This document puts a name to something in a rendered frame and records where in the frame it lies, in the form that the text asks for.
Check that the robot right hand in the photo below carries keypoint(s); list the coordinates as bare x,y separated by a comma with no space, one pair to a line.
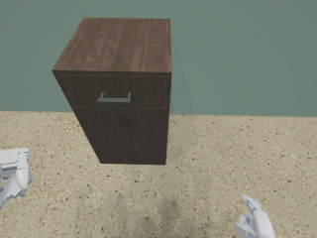
255,226

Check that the handle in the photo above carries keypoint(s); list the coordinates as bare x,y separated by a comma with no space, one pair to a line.
109,101

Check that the drawer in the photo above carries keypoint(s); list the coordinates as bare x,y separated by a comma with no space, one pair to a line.
147,91

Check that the robot left hand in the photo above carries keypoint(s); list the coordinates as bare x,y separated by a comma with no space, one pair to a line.
14,167

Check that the cabinet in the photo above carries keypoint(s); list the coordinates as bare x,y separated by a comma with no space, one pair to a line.
121,46

